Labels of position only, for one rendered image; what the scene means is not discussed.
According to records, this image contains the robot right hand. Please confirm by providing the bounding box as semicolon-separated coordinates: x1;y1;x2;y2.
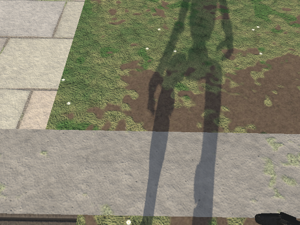
255;212;300;225

